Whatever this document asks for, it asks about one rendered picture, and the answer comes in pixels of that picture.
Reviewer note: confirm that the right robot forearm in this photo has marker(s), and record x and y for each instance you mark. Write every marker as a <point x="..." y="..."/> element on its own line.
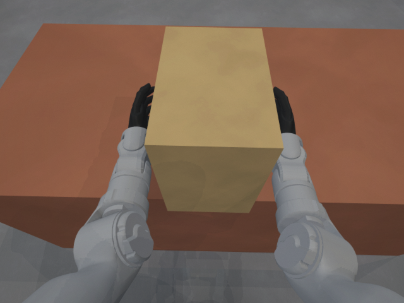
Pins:
<point x="294" y="192"/>

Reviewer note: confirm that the pedestal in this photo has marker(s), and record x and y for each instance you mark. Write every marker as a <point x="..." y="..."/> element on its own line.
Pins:
<point x="66" y="103"/>

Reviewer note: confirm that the robot left hand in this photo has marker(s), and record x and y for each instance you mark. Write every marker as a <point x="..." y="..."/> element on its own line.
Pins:
<point x="140" y="110"/>

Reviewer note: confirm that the robot right upper arm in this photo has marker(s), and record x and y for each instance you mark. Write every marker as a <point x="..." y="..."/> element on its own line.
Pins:
<point x="321" y="267"/>

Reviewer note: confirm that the left robot forearm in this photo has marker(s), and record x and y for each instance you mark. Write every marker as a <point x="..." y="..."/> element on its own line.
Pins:
<point x="130" y="181"/>

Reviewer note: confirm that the carton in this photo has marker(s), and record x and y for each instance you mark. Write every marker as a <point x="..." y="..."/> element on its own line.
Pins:
<point x="213" y="134"/>

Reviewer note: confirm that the robot right hand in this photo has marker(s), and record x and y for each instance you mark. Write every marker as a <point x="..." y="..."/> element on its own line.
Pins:
<point x="285" y="115"/>

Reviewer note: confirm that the robot left upper arm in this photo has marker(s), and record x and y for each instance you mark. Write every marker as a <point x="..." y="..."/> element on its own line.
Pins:
<point x="109" y="253"/>

